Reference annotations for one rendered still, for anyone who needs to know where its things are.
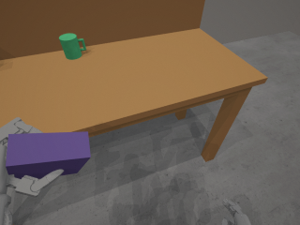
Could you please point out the robot right hand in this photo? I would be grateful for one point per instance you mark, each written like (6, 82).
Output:
(236, 211)

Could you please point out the robot left forearm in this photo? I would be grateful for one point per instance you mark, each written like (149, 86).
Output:
(6, 217)

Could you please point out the table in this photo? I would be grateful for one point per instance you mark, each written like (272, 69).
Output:
(144, 59)

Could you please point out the robot left hand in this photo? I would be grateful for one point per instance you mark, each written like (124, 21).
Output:
(28, 185)

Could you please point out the sponge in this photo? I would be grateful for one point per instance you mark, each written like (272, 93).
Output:
(38, 154)

